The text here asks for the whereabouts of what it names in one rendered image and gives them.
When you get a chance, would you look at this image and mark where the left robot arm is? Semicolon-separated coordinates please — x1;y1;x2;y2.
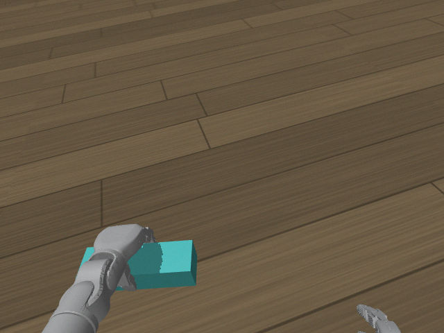
42;248;126;333

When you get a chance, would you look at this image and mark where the left robot hand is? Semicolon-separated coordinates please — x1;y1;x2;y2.
94;224;157;291

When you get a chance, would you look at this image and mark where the carton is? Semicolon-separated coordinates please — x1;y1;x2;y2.
79;240;197;291

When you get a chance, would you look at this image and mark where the right robot hand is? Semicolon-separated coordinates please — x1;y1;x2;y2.
357;304;401;333

